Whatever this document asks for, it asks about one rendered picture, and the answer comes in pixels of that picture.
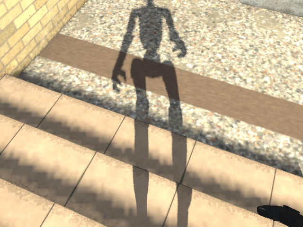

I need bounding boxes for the stairs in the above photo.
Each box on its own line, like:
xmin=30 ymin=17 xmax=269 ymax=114
xmin=0 ymin=74 xmax=303 ymax=227

